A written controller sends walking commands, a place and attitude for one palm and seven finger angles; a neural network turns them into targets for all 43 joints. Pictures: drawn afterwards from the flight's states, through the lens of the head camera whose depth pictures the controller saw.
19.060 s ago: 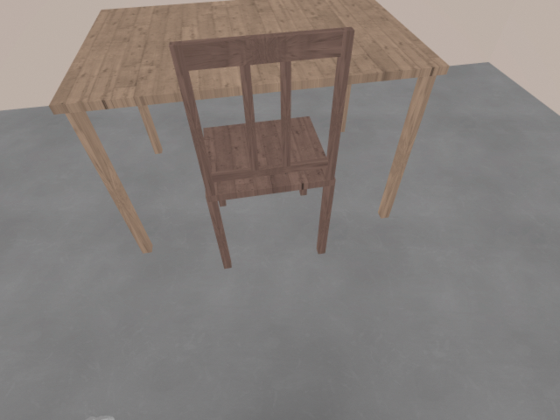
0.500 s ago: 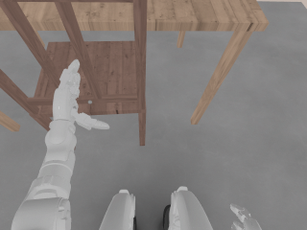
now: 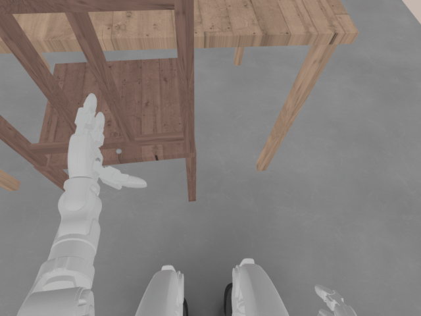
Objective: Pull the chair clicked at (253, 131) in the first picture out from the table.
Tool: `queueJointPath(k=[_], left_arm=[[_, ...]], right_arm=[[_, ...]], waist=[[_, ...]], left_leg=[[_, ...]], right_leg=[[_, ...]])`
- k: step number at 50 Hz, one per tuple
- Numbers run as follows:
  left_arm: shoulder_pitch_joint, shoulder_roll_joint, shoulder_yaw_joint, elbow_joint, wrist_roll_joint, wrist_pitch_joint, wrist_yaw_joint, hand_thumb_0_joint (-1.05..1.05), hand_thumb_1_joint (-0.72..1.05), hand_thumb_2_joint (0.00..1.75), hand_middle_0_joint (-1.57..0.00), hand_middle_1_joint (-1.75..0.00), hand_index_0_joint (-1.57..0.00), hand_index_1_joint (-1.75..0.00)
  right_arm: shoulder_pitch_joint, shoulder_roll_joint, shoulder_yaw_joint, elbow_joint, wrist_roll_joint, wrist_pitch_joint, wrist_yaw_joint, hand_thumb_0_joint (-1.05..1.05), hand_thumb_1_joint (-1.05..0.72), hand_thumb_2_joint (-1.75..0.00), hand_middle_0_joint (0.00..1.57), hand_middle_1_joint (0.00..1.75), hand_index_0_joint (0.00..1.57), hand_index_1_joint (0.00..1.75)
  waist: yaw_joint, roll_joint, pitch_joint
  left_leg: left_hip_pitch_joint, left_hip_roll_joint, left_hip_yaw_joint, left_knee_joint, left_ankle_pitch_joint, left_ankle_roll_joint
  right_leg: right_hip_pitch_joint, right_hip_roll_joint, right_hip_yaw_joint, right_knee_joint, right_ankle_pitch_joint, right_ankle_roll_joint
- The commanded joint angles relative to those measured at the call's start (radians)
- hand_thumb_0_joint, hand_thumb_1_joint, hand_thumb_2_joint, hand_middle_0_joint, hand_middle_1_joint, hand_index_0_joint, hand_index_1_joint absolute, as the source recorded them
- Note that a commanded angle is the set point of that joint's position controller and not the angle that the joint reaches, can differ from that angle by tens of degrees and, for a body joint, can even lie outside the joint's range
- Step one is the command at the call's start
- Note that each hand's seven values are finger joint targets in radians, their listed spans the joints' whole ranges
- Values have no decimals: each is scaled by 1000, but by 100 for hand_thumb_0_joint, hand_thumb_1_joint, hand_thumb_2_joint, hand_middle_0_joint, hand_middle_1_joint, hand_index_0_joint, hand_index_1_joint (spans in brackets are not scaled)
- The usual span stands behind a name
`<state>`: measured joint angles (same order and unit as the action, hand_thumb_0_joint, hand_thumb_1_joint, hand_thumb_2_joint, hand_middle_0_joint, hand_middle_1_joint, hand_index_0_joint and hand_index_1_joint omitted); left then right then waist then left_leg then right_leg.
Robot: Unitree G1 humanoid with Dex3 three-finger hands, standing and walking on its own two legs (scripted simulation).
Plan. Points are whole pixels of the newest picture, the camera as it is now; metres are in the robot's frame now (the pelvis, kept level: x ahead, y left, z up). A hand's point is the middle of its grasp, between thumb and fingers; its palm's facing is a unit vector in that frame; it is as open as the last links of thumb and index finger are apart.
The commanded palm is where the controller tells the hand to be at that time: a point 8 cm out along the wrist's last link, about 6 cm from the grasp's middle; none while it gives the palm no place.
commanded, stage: aim the fingers beside a spindle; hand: left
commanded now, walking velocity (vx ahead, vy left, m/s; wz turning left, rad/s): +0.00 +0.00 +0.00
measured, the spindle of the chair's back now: (55, 95) +0.52 +0.30 +0.05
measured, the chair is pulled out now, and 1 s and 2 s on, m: -0.02 -0.02 -0.02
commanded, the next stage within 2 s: push the fingers through the gap in 1.42 s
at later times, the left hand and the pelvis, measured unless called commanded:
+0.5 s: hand (116, 168) +0.38 +0.17 +0.02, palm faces +0.07 -1.00 -0.03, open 17.0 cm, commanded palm +0.35 +0.22 +0.03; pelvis +0.02 -0.01 +0.00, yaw +1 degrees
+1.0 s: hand (116, 173) +0.36 +0.17 +0.03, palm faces +0.06 -1.00 -0.04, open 17.0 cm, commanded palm +0.34 +0.22 +0.03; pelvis +0.01 -0.01 +0.00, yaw +1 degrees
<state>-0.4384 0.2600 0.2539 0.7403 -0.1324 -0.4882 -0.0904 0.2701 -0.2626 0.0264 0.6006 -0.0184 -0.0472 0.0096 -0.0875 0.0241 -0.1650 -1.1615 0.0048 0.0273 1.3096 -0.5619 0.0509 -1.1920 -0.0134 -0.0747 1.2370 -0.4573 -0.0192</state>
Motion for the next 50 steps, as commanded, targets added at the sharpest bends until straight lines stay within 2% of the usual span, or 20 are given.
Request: queueJointPath(k=[1,3,6,8,10,12,13,17,20,24,26,27,30,33,35,38,41,42,44,50], left_arm=[[-254,137,1,-303,-19,-77,6,0,-50,30,-6,-8,-6,-8],[-212,129,-7,-323,-17,-73,8,0,-50,30,-6,-8,-6,-8],[-139,86,-39,-333,-19,-56,9,0,-50,30,-6,-8,-6,-8],[-114,117,-9,-358,-17,-55,14,0,-50,30,-6,-8,-6,-8],[-93,88,-35,-394,-19,-54,14,0,-50,30,-6,-8,-6,-8],[-41,105,-18,-428,-24,-55,17,0,-50,30,-6,-8,-6,-8],[-24,84,-39,-447,-23,-55,14,0,-50,30,-6,-8,-6,-8],[-26,88,-39,-419,-24,-43,7,0,-50,30,-6,-8,-6,-8],[-30,94,-31,-457,-30,-51,-3,0,-50,30,-6,-8,-6,-8],[-32,85,-49,-460,-38,-42,-22,0,-50,30,-6,-8,-6,-8],[-14,87,-48,-480,-41,-39,-27,0,-50,30,-6,-8,-6,-8],[-2,107,-29,-475,-43,-36,-26,0,-50,30,-6,-8,-6,-8],[-7,91,-37,-449,-49,-25,-29,0,-50,30,-6,-8,-6,-8],[18,127,-7,-500,-50,-31,-30,0,-50,30,-6,-8,-6,-8],[65,85,-42,-499,-55,-24,-34,0,-50,30,-6,-8,-6,-8],[28,111,-22,-457,-52,-19,-30,0,-50,30,-6,-8,-6,-8],[9,105,-25,-471,-55,-28,-30,0,-50,30,-6,-8,-6,-8],[10,136,1,-488,-54,-34,-27,0,-50,30,-6,-8,-6,-8],[15,108,-30,-516,-53,-40,-28,0,-50,30,-6,-8,-6,-8],[70,91,-41,-489,-50,-22,-21,0,-50,30,-6,-8,-6,-8]], right_arm=[[45,-159,-73,-101,-2,-39,-6,0,-90,-90,20,30,20,30],[44,-159,-75,-99,-1,-39,-5,0,-90,-90,20,30,20,30],[32,-151,-77,-106,0,-33,-2,0,-90,-90,20,30,20,30],[25,-151,-75,-111,0,-30,-3,0,-90,-90,20,30,20,30],[13,-143,-75,-120,1,-28,-2,0,-90,-90,20,30,20,30],[12,-143,-78,-129,2,-28,-3,0,-90,-90,20,30,20,30],[7,-138,-77,-131,2,-27,-2,0,-90,-90,20,30,20,30],[-10,-137,-72,-128,4,-26,-9,0,-90,-90,20,30,20,30],[-20,-136,-72,-130,4,-33,-14,0,-90,-90,20,30,20,30],[-25,-135,-71,-127,6,-41,-18,0,-90,-90,20,30,20,30],[-33,-133,-69,-134,7,-45,-19,0,-90,-90,20,30,20,30],[-31,-137,-70,-138,8,-47,-21,0,-90,-90,20,30,20,30],[-36,-134,-66,-134,10,-49,-23,0,-90,-90,20,30,20,30],[-37,-135,-67,-142,9,-56,-23,0,-90,-90,20,30,20,30],[-39,-132,-67,-149,11,-58,-19,0,-90,-90,20,30,20,30],[-40,-137,-64,-139,12,-59,-23,0,-90,-90,20,30,20,30],[-43,-136,-64,-140,11,-68,-28,0,-90,-90,20,30,20,30],[-42,-141,-65,-143,12,-71,-29,0,-90,-90,20,30,20,30],[-43,-136,-65,-144,9,-75,-28,0,-90,-90,20,30,20,30],[-38,-140,-66,-144,11,-76,-23,0,-90,-90,20,30,20,30]], waist=[[7,51,-460],[13,62,-451],[14,30,-433],[27,44,-435],[26,40,-430],[35,23,-447],[35,45,-446],[18,1,-374],[32,25,-411],[20,20,-408],[32,38,-418],[35,25,-418],[26,-8,-387],[45,38,-432],[43,11,-416],[27,-4,-348],[29,-1,-365],[38,11,-385],[37,37,-418],[39,5,-378]], left_leg=[[315,5,-98,-206,318,-50],[349,10,-109,-210,368,-62],[333,8,-99,-208,373,-56],[327,7,-96,-207,391,-59],[331,6,-93,-207,397,-58],[343,9,-95,-203,437,-59],[355,8,-91,-203,453,-61],[271,1,-82,-194,346,-45],[285,-3,-83,-193,340,-47],[281,-4,-81,-186,328,-42],[275,-8,-76,-188,318,-41],[269,-8,-81,-189,318,-40],[226,-11,-71,-186,265,-33],[254,-10,-73,-191,296,-36],[256,-10,-71,-197,297,-35],[198,-11,-71,-195,220,-31],[195,-14,-67,-193,199,-28],[206,-12,-72,-196,212,-30],[239,-13,-69,-194,237,-31],[231,-10,-76,-208,232,-34]], right_leg=[[285,20,44,-141,167,-18],[264,21,34,-131,185,-20],[290,20,35,-139,206,-16],[300,19,36,-129,222,-18],[312,17,36,-132,234,-18],[330,20,36,-127,261,-19],[329,18,37,-128,272,-18],[328,18,44,-137,229,-16],[343,15,47,-134,226,-18],[341,15,50,-139,222,-16],[358,14,54,-141,218,-18],[360,15,53,-138,215,-19],[367,14,60,-153,186,-14],[379,13,61,-143,205,-18],[386,15,58,-152,207,-16],[353,15,63,-163,137,-13],[362,13,70,-169,115,-13],[363,14,66,-159,120,-17],[364,13,67,-157,145,-15],[355,14,57,-162,134,-16]])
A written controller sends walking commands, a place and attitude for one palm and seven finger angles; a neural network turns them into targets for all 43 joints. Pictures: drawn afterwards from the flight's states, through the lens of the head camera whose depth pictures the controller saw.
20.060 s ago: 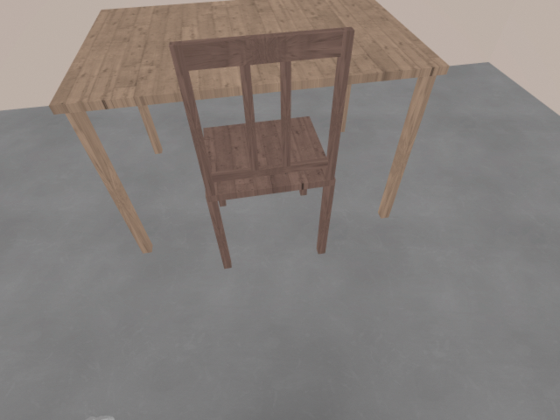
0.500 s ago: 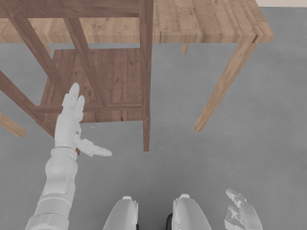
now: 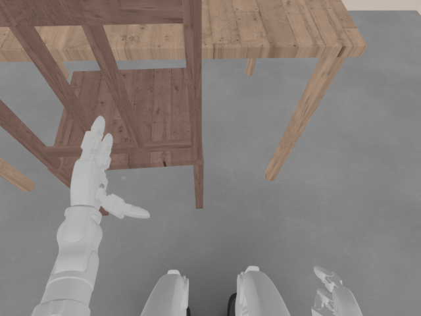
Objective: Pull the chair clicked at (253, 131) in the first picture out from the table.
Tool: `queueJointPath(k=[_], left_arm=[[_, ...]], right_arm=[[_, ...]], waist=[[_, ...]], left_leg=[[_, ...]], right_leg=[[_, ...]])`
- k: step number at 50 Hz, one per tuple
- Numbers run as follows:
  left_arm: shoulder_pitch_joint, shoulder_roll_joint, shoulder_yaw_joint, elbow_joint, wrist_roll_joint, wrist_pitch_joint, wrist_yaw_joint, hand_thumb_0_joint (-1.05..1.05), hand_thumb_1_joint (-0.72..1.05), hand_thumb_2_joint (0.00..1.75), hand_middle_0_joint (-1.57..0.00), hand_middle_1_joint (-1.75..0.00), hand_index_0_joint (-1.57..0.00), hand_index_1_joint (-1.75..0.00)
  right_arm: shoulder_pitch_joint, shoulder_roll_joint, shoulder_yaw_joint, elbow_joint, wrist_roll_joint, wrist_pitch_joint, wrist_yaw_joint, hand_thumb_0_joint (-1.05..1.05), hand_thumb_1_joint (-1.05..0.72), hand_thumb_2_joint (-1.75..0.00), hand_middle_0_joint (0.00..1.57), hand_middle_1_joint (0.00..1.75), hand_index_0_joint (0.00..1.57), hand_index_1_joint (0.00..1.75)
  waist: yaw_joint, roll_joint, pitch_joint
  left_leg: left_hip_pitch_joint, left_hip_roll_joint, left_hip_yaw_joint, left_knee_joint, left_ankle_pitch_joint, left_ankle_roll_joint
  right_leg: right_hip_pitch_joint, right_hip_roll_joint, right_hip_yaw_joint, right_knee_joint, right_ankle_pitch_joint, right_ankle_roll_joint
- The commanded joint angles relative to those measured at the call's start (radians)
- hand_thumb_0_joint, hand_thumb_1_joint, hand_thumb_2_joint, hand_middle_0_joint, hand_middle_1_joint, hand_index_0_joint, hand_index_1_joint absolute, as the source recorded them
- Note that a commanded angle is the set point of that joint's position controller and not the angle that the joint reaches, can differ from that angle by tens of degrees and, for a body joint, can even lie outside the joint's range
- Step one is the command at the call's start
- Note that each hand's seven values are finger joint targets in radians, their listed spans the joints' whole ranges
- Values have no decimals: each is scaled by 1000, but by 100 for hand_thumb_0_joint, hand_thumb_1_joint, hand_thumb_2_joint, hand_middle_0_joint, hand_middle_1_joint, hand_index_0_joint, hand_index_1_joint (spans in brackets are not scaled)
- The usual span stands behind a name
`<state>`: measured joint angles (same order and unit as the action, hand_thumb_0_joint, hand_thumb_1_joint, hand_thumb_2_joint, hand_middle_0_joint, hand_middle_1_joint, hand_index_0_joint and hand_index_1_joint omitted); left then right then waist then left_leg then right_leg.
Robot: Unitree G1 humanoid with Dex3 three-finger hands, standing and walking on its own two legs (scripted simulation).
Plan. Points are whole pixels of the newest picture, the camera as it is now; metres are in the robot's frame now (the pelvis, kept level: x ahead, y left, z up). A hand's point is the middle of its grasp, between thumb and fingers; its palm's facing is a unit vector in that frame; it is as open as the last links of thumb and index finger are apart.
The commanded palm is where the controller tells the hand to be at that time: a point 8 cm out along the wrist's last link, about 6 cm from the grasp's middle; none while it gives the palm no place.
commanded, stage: aim the fingers beside a spindle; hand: left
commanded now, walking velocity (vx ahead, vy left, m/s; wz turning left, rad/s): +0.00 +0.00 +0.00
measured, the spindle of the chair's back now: (70, 101) +0.52 +0.30 +0.05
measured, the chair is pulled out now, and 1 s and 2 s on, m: -0.02 -0.02 -0.02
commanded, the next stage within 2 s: push the fingers through the gap in 0.42 s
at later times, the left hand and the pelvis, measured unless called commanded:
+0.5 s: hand (120, 178) +0.36 +0.18 +0.02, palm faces +0.05 -1.00 -0.03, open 17.0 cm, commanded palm +0.33 +0.23 +0.03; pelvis +0.00 +0.00 +0.00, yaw +0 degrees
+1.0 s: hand (124, 156) +0.40 +0.18 +0.02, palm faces +0.06 -1.00 -0.04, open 17.0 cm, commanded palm +0.38 +0.23 +0.03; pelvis +0.00 +0.01 +0.00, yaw +0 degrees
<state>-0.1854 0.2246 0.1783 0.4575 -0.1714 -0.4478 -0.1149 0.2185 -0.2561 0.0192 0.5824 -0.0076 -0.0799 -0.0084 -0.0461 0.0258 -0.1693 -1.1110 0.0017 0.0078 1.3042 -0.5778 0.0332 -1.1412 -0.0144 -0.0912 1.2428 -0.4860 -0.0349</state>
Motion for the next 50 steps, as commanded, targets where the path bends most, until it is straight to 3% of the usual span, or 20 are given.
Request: queueJointPath(k=[1,3,5,6,9,13,16,18,23,26,29,31,35,38,39,41,43,46,49,50], left_arm=[[-181,132,43,-193,-13,-58,7,0,-50,30,-6,-8,-6,-8],[-197,135,48,-181,-11,-59,9,0,-50,30,-6,-8,-6,-8],[-193,157,71,-209,-10,-71,13,0,-50,30,-6,-8,-6,-8],[-212,137,46,-222,-9,-75,12,0,-50,30,-6,-8,-6,-8],[-235,159,65,-211,-8,-82,11,0,-50,30,-6,-8,-6,-8],[-199,142,49,-234,-12,-81,0,0,-50,30,-6,-8,-6,-8],[-176,130,43,-176,-18,-59,-12,0,-50,30,-6,-8,-6,-8],[-226,149,60,-159,-17,-59,-13,0,-50,30,-6,-8,-6,-8],[-268,171,69,-239,-18,-82,-11,0,-50,30,-6,-8,-6,-8],[-217,127,29,-239,-18,-70,-10,0,-50,30,-6,-8,-6,-8],[-264,147,48,-186,-14,-54,-5,0,-50,30,-6,-8,-6,-8],[-288,143,43,-165,-5,-50,1,0,-50,30,-6,-8,-6,-8],[-332,152,52,-173,0,-61,14,0,-50,30,-6,-8,-6,-8],[-365,164,62,-136,7,-61,20,0,-50,30,-6,-8,-6,-8],[-367,139,41,-118,6,-57,18,0,-50,30,-6,-8,-6,-8],[-395,170,72,-71,8,-54,21,0,-50,30,-6,-8,-6,-8],[-419,187,90,-69,12,-62,22,0,-50,30,-6,-8,-6,-8],[-432,204,108,-41,10,-66,18,0,-50,30,-6,-8,-6,-8],[-503,206,99,-34,13,-75,13,0,-50,30,-6,-8,-6,-8],[-488,207,110,-16,10,-75,13,0,-50,30,-6,-8,-6,-8]], right_arm=[[13,-148,-59,-124,-1,-42,-6,0,-90,-90,20,30,20,30],[9,-147,-56,-125,1,-41,-6,0,-90,-90,20,30,20,30],[5,-146,-57,-131,0,-42,-8,0,-90,-90,20,30,20,30],[5,-142,-56,-130,-2,-43,-7,0,-90,-90,20,30,20,30],[6,-145,-54,-125,-2,-45,-9,0,-90,-90,20,30,20,30],[10,-145,-57,-128,-4,-49,-8,0,-90,-90,20,30,20,30],[12,-147,-57,-122,0,-44,-7,0,-90,-90,20,30,20,30],[8,-150,-53,-118,1,-43,-12,0,-90,-90,20,30,20,30],[10,-150,-57,-122,-3,-51,-14,0,-90,-90,20,30,20,30],[17,-146,-60,-122,-4,-50,-9,0,-90,-90,20,30,20,30],[22,-151,-58,-107,-2,-44,-11,0,-90,-90,20,30,20,30],[18,-151,-56,-108,-1,-40,-12,0,-90,-90,20,30,20,30],[29,-151,-57,-106,-5,-41,-11,0,-90,-90,20,30,20,30],[41,-153,-56,-96,-7,-37,-9,0,-90,-90,20,30,20,30],[41,-150,-55,-97,-7,-36,-6,0,-90,-90,20,30,20,30],[45,-154,-54,-92,-6,-31,-8,0,-90,-90,20,30,20,30],[48,-154,-53,-93,-7,-29,-9,0,-90,-90,20,30,20,30],[59,-153,-54,-87,-7,-23,-7,0,-90,-90,20,30,20,30],[66,-156,-54,-78,-8,-21,-6,0,-90,-90,20,30,20,30],[72,-157,-56,-75,-11,-21,-6,0,-90,-90,20,30,20,30]], waist=[[-5,-21,-367],[-10,-28,-348],[7,6,-359],[-4,3,-375],[-8,5,-360],[2,34,-406],[-11,-22,-360],[-17,-18,-338],[-4,49,-421],[-8,42,-425],[-23,6,-374],[-23,22,-364],[-16,43,-415],[-20,41,-412],[-26,37,-409],[-32,-11,-392],[-25,25,-413],[-26,17,-415],[-40,49,-418],[-38,24,-429]], left_leg=[[163,-8,-54,-200,235,-14],[144,-9,-52,-198,204,-11],[152,-11,-49,-201,214,-13],[165,-11,-50,-197,225,-11],[157,-9,-54,-194,219,-14],[199,-9,-55,-194,275,-17],[151,-8,-50,-188,239,-13],[129,-9,-53,-184,205,-11],[206,-7,-62,-185,272,-18],[234,-4,-63,-188,322,-22],[194,-1,-66,-185,286,-21],[190,-2,-69,-191,264,-22],[232,-2,-73,-192,312,-29],[234,0,-76,-193,327,-31],[228,-1,-73,-191,318,-29],[179,-3,-66,-188,274,-22],[187,-5,-62,-187,285,-22],[179,-4,-56,-186,302,-23],[198,-1,-64,-186,297,-27],[200,-2,-61,-183,303,-23]], right_leg=[[312,14,76,-173,156,2],[300,15,78,-175,127,4],[308,14,83,-173,134,0],[310,14,81,-170,149,1],[297,15,81,-165,139,1],[310,15,76,-156,186,-2],[309,15,78,-169,167,4],[285,15,80,-168,130,3],[287,15,76,-150,173,-3],[293,15,68,-151,214,-1],[267,16,65,-152,187,2],[249,14,63,-153,161,1],[260,14,62,-145,192,-2],[251,16,60,-142,198,-3],[252,16,61,-146,196,-1],[273,17,68,-155,179,2],[273,16,72,-150,188,0],[294,17,76,-152,213,0],[260,18,71,-149,194,0],[275,20,74,-155,203,1]])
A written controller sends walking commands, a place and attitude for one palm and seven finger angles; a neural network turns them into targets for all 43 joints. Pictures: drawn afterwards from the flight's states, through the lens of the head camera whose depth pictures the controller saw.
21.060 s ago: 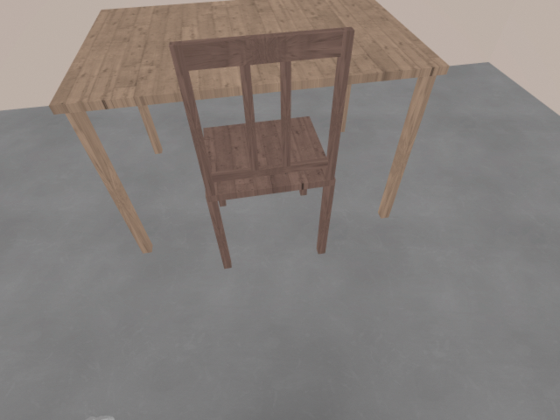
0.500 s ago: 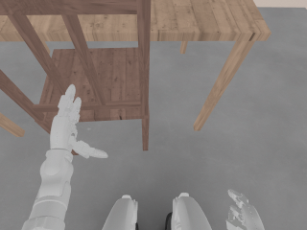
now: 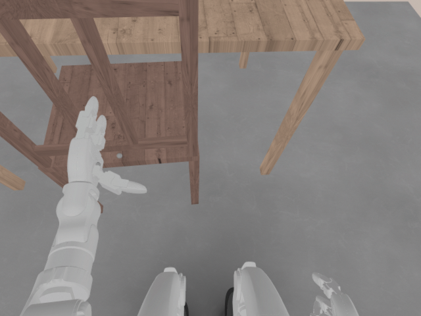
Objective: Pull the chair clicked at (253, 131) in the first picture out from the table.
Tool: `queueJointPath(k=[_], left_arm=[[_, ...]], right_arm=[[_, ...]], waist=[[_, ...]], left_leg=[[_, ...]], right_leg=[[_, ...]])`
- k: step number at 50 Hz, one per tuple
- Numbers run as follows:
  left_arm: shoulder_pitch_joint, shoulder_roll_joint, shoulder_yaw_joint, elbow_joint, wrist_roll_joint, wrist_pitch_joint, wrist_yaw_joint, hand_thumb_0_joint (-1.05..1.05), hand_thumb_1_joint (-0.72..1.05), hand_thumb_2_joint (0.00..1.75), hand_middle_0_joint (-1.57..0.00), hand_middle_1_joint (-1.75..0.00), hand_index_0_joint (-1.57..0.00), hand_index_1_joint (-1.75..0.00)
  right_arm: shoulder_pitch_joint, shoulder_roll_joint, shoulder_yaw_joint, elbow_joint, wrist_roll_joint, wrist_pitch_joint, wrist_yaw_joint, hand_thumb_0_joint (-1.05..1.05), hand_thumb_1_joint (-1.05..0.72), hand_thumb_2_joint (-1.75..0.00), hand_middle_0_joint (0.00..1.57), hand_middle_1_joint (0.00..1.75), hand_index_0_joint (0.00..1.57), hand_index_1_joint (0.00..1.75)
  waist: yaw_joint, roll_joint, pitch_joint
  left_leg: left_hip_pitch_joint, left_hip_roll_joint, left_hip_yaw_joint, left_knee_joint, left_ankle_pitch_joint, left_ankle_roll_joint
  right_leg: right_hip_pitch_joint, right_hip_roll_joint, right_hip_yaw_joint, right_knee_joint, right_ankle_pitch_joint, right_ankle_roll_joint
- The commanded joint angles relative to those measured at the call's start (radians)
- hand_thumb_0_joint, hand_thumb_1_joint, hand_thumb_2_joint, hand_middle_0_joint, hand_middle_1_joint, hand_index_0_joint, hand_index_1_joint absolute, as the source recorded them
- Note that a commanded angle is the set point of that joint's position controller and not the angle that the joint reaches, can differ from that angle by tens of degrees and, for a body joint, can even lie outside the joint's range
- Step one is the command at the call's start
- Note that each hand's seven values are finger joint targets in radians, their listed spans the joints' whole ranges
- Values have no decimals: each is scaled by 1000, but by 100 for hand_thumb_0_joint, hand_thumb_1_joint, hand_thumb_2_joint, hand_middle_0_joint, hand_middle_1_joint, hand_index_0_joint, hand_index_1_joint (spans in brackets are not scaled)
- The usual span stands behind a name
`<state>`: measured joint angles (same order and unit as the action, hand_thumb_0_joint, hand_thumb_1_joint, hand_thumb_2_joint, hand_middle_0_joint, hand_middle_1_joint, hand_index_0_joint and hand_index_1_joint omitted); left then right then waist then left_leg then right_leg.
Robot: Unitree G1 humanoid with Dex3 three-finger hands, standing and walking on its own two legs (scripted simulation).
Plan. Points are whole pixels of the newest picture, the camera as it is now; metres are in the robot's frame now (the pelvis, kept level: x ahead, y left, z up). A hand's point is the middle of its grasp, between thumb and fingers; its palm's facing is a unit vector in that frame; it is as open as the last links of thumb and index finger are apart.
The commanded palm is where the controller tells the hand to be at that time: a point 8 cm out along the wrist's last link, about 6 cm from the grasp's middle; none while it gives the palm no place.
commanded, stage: push the fingers through the gap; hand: left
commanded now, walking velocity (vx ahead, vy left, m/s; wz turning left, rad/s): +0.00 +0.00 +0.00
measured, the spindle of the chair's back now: (60, 99) +0.51 +0.30 +0.05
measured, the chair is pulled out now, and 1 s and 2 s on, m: -0.02 -0.02 -0.02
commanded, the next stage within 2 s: hook a spindle and tug to test in 1.12 s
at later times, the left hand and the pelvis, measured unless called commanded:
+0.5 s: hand (118, 133) +0.45 +0.19 +0.02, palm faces +0.08 -1.00 -0.03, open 17.0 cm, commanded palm +0.43 +0.23 +0.03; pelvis +0.00 +0.00 +0.00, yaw -1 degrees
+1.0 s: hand (122, 123) +0.48 +0.18 +0.02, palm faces +0.08 -1.00 -0.03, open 17.0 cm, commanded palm +0.45 +0.23 +0.03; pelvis +0.00 +0.01 +0.00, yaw -2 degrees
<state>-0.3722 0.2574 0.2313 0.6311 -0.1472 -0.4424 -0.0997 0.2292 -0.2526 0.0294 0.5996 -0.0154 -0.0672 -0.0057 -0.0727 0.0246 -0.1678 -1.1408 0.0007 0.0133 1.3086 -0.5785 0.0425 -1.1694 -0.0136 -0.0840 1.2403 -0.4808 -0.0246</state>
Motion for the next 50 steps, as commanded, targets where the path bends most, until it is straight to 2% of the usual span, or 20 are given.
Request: queueJointPath(k=[1,4,5,8,12,14,16,21,24,25,27,29,31,34,36,38,40,42,46,50], left_arm=[[-313,179,57,-195,-14,-85,-6,0,-50,30,-6,-8,-6,-8],[-303,186,70,-146,-15,-83,-12,0,-50,30,-6,-8,-6,-8],[-335,205,78,-142,-12,-85,-13,0,-50,30,-6,-8,-6,-8],[-417,183,52,-115,-6,-88,-13,0,-50,30,-6,-8,-6,-8],[-442,257,117,-62,-4,-101,-14,0,-50,30,-6,-8,-6,-8],[-489,235,89,-55,1,-107,-22,0,-50,30,-6,-8,-6,-8],[-474,266,118,-18,3,-104,-25,0,-50,30,-6,-8,-6,-8],[-554,277,127,59,5,-98,-34,0,-50,30,-6,-8,-6,-8],[-609,297,132,49,14,-112,-35,0,-50,30,-6,-8,-6,-8],[-611,277,120,62,13,-111,-37,0,-50,30,-6,-8,-6,-8],[-610,327,157,94,17,-111,-36,0,-50,30,-6,-8,-6,-8],[-642,305,141,91,18,-109,-39,0,-50,30,-6,-8,-6,-8],[-625,337,170,127,22,-104,-38,0,-50,30,-6,-8,-6,-8],[-718,314,134,100,34,-114,-36,0,-50,30,-6,-8,-6,-8],[-721,320,145,142,34,-113,-28,0,-50,30,-6,-8,-6,-8],[-710,332,157,134,39,-118,-24,0,-50,30,-6,-8,-6,-8],[-673,304,139,137,41,-114,-22,0,-50,30,-6,-8,-6,-8],[-643,315,149,125,42,-111,-17,0,-50,30,-6,-8,-6,-8],[-632,292,139,128,43,-104,-1,0,-50,30,-6,-8,-6,-8],[-688,344,171,118,56,-131,14,0,-50,30,-6,-8,-6,-8]], right_arm=[[63,-162,-67,-92,-2,-34,-8,0,-90,-90,20,30,20,30],[74,-163,-67,-86,-3,-29,-5,0,-90,-90,20,30,20,30],[77,-165,-65,-83,-1,-26,-6,0,-90,-90,20,30,20,30],[86,-166,-65,-73,-2,-23,-6,0,-90,-90,20,30,20,30],[104,-173,-65,-66,-8,-20,-8,0,-90,-90,20,30,20,30],[103,-169,-61,-63,-8,-16,-5,0,-90,-90,20,30,20,30],[115,-176,-64,-61,-8,-11,-4,0,-90,-90,20,30,20,30],[130,-180,-61,-52,-12,-1,-3,0,-90,-90,20,30,20,30],[143,-182,-62,-52,-16,4,1,0,-90,-90,20,30,20,30],[146,-181,-62,-49,-17,5,4,0,-90,-90,20,30,20,30],[159,-190,-62,-45,-19,12,3,0,-90,-90,20,30,20,30],[162,-185,-62,-43,-20,19,7,0,-90,-90,20,30,20,30],[169,-189,-61,-44,-21,29,8,0,-90,-90,20,30,20,30],[174,-189,-61,-39,-24,35,11,0,-90,-90,20,30,20,30],[184,-193,-64,-31,-25,40,12,0,-90,-90,20,30,20,30],[188,-194,-63,-34,-26,46,14,0,-90,-90,20,30,20,30],[193,-191,-66,-38,-27,53,20,0,-90,-90,20,30,20,30],[196,-193,-67,-44,-27,62,24,0,-90,-90,20,30,20,30],[186,-184,-65,-49,-23,74,27,0,-90,-90,20,30,20,30],[181,-186,-60,-46,-28,73,21,0,-90,-90,20,30,20,30]], waist=[[-14,39,-444],[-12,32,-437],[-17,37,-420],[-40,51,-419],[-30,34,-452],[-40,70,-445],[-35,51,-458],[-56,47,-445],[-54,95,-481],[-62,92,-489],[-59,59,-488],[-67,88,-495],[-61,61,-488],[-76,138,-493],[-85,95,-484],[-74,125,-511],[-70,111,-523],[-64,109,-530],[-70,85,-478],[-72,92,-462]], left_leg=[[235,0,-66,-186,315,-35],[224,-1,-62,-185,320,-33],[218,2,-67,-189,318,-36],[227,1,-67,-183,291,-31],[201,-1,-63,-171,305,-27],[218,0,-67,-177,315,-32],[216,3,-65,-173,325,-31],[192,2,-66,-163,302,-25],[236,4,-78,-164,337,-32],[243,5,-77,-159,347,-31],[234,8,-87,-158,362,-32],[234,7,-79,-151,371,-30],[208,7,-77,-152,359,-29],[283,15,-98,-160,389,-42],[278,17,-103,-157,381,-41],[293,16,-102,-160,409,-44],[319,19,-108,-163,449,-53],[321,21,-107,-163,475,-55],[267,17,-89,-172,397,-40],[247,14,-90,-175,355,-38]], right_leg=[[301,18,66,-149,208,-9],[309,21,69,-151,215,-9],[300,20,65,-148,211,-11],[266,21,67,-155,182,-7],[300,22,75,-147,204,-8],[282,20,69,-144,206,-9],[289,23,70,-144,216,-9],[266,25,71,-146,195,-7],[246,27,65,-133,203,-10],[242,27,64,-136,212,-8],[242,31,58,-127,218,-10],[242,28,63,-130,232,-7],[262,31,64,-132,229,-7],[184,31,48,-123,209,-11],[177,34,45,-129,198,-9],[189,34,45,-126,214,-11],[191,36,38,-125,233,-12],[205,37,37,-123,250,-13],[225,38,48,-144,226,-7],[224,37,51,-142,200,-10]])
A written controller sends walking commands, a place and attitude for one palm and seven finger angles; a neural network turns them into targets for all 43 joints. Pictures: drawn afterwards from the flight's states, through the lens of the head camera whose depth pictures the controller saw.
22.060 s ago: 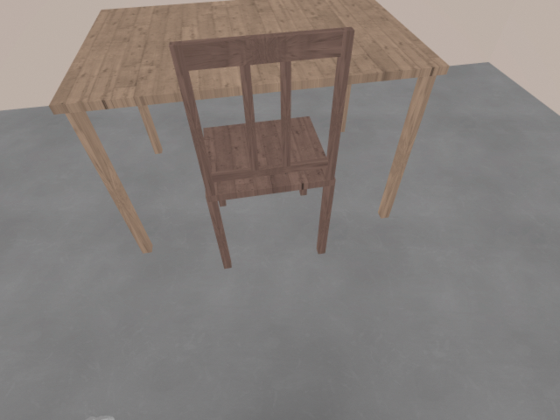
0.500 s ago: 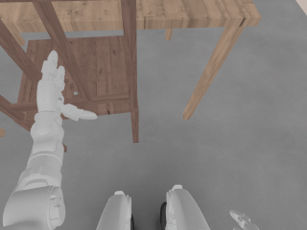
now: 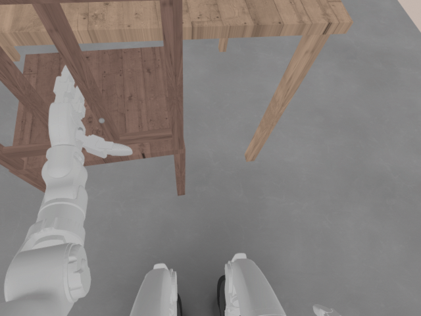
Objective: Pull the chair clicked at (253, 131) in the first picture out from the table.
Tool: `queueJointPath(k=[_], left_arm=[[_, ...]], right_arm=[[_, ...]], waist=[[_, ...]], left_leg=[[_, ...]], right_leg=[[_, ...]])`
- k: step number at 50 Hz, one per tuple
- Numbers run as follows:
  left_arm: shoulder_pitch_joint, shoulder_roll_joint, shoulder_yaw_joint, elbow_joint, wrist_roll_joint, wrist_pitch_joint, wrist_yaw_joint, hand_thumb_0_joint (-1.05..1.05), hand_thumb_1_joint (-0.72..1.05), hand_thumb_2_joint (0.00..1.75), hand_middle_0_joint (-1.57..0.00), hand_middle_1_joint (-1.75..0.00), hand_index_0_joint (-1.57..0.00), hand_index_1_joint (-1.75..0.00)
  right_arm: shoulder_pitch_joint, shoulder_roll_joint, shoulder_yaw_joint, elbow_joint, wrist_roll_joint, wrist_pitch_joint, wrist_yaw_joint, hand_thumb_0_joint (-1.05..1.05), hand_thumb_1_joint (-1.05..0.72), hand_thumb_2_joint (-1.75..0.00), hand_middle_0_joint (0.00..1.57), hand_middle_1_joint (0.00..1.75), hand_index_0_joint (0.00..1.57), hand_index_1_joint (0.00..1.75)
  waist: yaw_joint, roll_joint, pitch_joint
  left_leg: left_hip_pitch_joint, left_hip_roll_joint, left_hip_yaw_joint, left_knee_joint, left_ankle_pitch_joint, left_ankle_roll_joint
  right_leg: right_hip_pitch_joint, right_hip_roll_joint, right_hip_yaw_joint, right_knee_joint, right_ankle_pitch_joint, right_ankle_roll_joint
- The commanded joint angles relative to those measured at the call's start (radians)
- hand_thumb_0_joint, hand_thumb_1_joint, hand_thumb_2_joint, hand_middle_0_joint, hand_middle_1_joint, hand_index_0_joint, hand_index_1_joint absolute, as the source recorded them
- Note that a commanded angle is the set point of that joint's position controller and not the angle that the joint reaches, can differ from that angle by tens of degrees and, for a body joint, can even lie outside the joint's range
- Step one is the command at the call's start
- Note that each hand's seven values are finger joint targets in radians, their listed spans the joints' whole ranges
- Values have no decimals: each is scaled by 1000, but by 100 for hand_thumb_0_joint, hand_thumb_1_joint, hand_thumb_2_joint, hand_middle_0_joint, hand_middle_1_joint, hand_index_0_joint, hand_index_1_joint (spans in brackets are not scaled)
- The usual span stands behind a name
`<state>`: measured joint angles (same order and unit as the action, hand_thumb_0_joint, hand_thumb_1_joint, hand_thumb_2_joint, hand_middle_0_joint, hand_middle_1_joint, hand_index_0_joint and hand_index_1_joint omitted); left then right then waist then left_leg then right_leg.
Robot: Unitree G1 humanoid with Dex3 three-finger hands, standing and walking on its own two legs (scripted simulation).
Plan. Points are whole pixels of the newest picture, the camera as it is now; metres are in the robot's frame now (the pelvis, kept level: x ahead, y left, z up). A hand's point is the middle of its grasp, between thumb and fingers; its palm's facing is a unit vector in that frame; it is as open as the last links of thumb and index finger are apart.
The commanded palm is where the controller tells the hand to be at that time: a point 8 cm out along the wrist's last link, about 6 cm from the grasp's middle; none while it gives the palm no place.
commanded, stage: push the fingers through the gap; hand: left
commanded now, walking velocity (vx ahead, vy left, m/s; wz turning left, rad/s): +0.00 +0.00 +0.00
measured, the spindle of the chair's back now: (28, 96) +0.50 +0.30 +0.05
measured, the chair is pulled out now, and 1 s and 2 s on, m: -0.02 -0.02 0.03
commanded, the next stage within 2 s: hook a spindle and tug to test in 0.12 s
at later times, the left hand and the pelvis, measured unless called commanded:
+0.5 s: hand (105, 119) +0.47 +0.18 +0.02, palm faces +0.11 -0.99 -0.04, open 16.1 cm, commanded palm +0.44 +0.22 +0.03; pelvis +0.00 -0.01 +0.00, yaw +0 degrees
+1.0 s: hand (104, 114) +0.48 +0.18 +0.03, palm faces +0.12 -0.99 -0.03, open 7.7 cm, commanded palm +0.44 +0.22 +0.03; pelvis +0.01 +0.00 +0.00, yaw +0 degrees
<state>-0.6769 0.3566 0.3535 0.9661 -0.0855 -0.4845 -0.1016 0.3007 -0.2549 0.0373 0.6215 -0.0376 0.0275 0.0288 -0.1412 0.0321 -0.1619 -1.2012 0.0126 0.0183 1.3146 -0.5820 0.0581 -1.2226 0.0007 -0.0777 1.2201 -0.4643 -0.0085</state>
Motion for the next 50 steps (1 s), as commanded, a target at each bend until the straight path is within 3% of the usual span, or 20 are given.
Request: queueJointPath(k=[1,3,6,8,11,14,18,19,20,26,29,31,33,34,36,43,44,45,47,50], left_arm=[[-397,240,38,-247,-5,-101,16,0,-50,30,-6,-8,-6,-8],[-410,199,0,-263,-4,-111,11,0,-50,30,-6,-8,-6,-8],[-367,191,5,-179,-11,-91,3,0,-50,30,-6,-8,-6,-8],[-380,198,3,-191,-9,-87,-3,0,-50,30,-6,-8,-6,-8],[-371,192,-1,-212,-14,-84,0,0,-50,30,-6,-8,-6,-8],[-349,168,-9,-196,-17,-82,8,0,-50,30,-11,-24,-11,-24],[-366,221,26,-211,-5,-93,21,0,-50,30,-18,-46,-18,-46],[-376,187,4,-214,-7,-96,21,0,-50,30,-20,-52,-20,-52],[-364,209,22,-219,-5,-100,23,0,-50,30,-22,-57,-22,-57],[-368,187,1,-217,-9,-98,16,0,-50,30,-32,-90,-32,-90],[-340,177,-1,-225,-15,-95,12,0,-33,37,-38,-107,-38,-107],[-346,197,15,-200,-19,-91,11,0,-22,42,-41,-118,-41,-118],[-343,212,23,-235,-17,-100,7,0,-11,47,-45,-129,-45,-129],[-325,183,3,-225,-18,-98,3,0,-5,49,-46,-134,-46,-134],[-321,190,5,-214,-18,-96,2,0,6,54,-50,-145,-50,-145],[-321,182,-9,-248,-13,-95,0,0,45,71,-50,-145,-50,-145],[-293,155,-19,-240,-20,-89,1,0,51,73,-50,-145,-50,-145],[-274,178,1,-242,-21,-85,2,0,56,76,-50,-145,-50,-145],[-285,147,-27,-266,-24,-83,1,0,68,80,-50,-145,-50,-145],[-232,172,3,-271,-27,-78,7,0,84,88,-50,-145,-50,-145]], right_arm=[[108,-183,-69,-68,-6,-23,-15,0,-90,-90,20,30,20,30],[113,-181,-73,-62,-7,-24,-12,0,-90,-90,20,30,20,30],[115,-184,-73,-53,-6,-19,-14,0,-90,-90,20,30,20,30],[113,-184,-70,-57,-3,-17,-15,0,-90,-90,20,30,20,30],[108,-182,-72,-63,-4,-11,-13,0,-90,-90,20,30,20,30],[107,-178,-73,-64,-2,-9,-12,0,-90,-90,20,30,20,30],[103,-178,-69,-68,-5,-8,-14,0,-90,-90,20,30,20,30],[99,-173,-69,-68,-6,-9,-12,0,-90,-90,20,30,20,30],[102,-174,-70,-67,-7,-10,-14,0,-90,-90,20,30,20,30],[97,-173,-71,-66,-4,-10,-14,0,-90,-90,20,30,20,30],[95,-170,-70,-72,-3,-13,-14,0,-90,-90,20,30,20,30],[95,-173,-69,-66,-1,-13,-16,0,-90,-90,20,30,20,30],[92,-171,-67,-73,-2,-17,-16,0,-90,-90,20,30,20,30],[93,-168,-68,-74,-1,-18,-14,0,-90,-90,20,30,20,30],[93,-171,-69,-71,-1,-18,-14,0,-90,-90,20,30,20,30],[103,-176,-74,-72,-2,-15,-8,0,-90,-90,20,30,20,30],[106,-173,-77,-74,-2,-14,-5,0,-90,-90,20,30,20,30],[106,-177,-77,-76,0,-13,-5,0,-90,-90,20,30,20,30],[108,-173,-77,-78,1,-15,-4,0,-90,-90,20,30,20,30],[111,-174,-80,-78,1,-12,-2,0,-90,-90,20,30,20,30]], waist=[[-4,109,-496],[-11,154,-525],[-19,79,-484],[-9,124,-493],[-7,109,-509],[-12,89,-488],[-3,88,-497],[-11,88,-501],[-3,68,-508],[-10,80,-490],[-3,90,-514],[-11,34,-481],[5,93,-512],[4,85,-506],[1,71,-491],[3,123,-526],[2,105,-532],[12,90,-528],[0,102,-534],[18,78,-528]], left_leg=[[338,3,-97,-177,382,-57],[410,9,-111,-177,441,-73],[352,7,-101,-171,418,-60],[368,7,-105,-177,431,-66],[377,8,-103,-175,455,-67],[363,7,-98,-174,447,-63],[322,1,-91,-171,414,-56],[325,-1,-87,-168,402,-53],[321,0,-87,-168,418,-53],[317,-1,-81,-171,392,-51],[320,-4,-76,-170,401,-50],[270,-5,-70,-166,362,-41],[290,-6,-68,-168,378,-45],[293,-7,-68,-171,379,-46],[293,-3,-71,-174,378,-47],[366,6,-87,-173,460,-60],[371,6,-84,-173,469,-59],[357,7,-83,-174,463,-59],[375,8,-85,-173,489,-58],[368,10,-84,-179,506,-62]], right_leg=[[272,22,46,-118,196,-27],[234,22,35,-112,207,-29],[257,23,38,-121,215,-25],[248,20,36,-112,215,-28],[266,22,37,-114,236,-27],[264,22,38,-120,239,-24],[300,20,49,-115,239,-24],[298,20,49,-119,234,-22],[318,20,51,-116,253,-24],[313,20,54,-125,237,-23],[327,19,57,-124,249,-23],[350,20,64,-134,242,-19],[352,17,68,-125,251,-23],[350,19,65,-127,250,-24],[342,20,62,-130,245,-24],[301,21,49,-112,271,-28],[310,23,48,-118,278,-26],[321,23,50,-118,278,-26],[315,24,49,-116,298,-25],[341,25,48,-120,310,-25]])
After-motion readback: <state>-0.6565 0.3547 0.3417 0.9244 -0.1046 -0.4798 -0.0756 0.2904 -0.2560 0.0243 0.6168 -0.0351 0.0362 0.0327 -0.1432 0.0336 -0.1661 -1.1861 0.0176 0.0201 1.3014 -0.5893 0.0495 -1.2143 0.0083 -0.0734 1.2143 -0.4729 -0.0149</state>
